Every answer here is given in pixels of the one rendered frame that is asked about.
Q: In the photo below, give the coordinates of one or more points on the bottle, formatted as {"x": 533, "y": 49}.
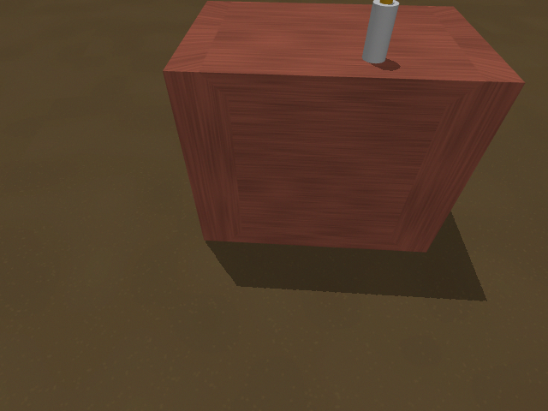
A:
{"x": 380, "y": 27}

